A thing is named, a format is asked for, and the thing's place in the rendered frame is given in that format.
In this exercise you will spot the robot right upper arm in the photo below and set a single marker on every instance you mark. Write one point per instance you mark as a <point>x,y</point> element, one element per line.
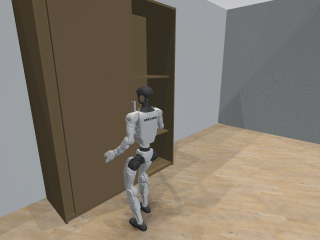
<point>159,119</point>

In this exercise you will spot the left robot foot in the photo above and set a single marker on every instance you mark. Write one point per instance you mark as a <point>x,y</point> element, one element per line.
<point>142,226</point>

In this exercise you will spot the robot left upper arm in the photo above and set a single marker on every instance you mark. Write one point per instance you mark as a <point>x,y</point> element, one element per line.
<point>131,119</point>

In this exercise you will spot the wardrobe door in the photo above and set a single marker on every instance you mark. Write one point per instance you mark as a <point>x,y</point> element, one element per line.
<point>92,48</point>
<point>46,45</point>

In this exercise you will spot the handle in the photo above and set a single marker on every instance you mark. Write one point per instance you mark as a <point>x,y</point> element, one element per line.
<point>134,105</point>

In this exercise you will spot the left robot hand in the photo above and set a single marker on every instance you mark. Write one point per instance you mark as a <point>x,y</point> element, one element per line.
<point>109,156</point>

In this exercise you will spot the robot left thigh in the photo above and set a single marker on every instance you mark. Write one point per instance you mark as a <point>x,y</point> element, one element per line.
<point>131,166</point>

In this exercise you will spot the robot left forearm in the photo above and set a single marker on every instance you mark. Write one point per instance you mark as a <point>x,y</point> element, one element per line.
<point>120,149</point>

